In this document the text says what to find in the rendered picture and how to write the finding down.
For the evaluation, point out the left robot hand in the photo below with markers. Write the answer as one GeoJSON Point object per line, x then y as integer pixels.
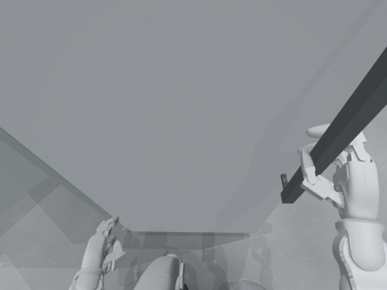
{"type": "Point", "coordinates": [99, 245]}

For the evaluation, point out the handle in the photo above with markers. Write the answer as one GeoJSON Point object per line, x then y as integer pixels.
{"type": "Point", "coordinates": [369, 98]}

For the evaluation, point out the left robot forearm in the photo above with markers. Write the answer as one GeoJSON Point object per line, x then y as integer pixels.
{"type": "Point", "coordinates": [88, 278]}

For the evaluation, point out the right robot forearm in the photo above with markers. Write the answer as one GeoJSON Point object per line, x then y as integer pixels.
{"type": "Point", "coordinates": [361, 254]}

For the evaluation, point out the robot left thigh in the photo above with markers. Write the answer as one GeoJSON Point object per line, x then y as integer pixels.
{"type": "Point", "coordinates": [164, 273]}

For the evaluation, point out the fridge door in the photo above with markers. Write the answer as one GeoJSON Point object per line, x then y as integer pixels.
{"type": "Point", "coordinates": [181, 115]}

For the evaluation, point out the right robot hand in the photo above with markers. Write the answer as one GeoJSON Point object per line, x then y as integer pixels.
{"type": "Point", "coordinates": [356, 174]}

